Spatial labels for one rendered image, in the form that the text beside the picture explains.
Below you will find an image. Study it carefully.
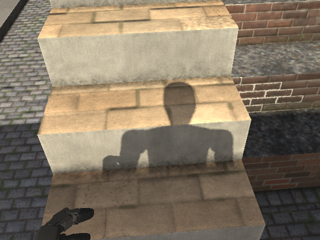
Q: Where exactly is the left robot hand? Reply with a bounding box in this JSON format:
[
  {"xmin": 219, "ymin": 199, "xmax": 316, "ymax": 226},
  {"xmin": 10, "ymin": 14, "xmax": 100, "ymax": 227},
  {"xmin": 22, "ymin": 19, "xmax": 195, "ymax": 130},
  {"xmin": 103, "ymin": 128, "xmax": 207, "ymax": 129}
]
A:
[{"xmin": 34, "ymin": 207, "xmax": 94, "ymax": 240}]

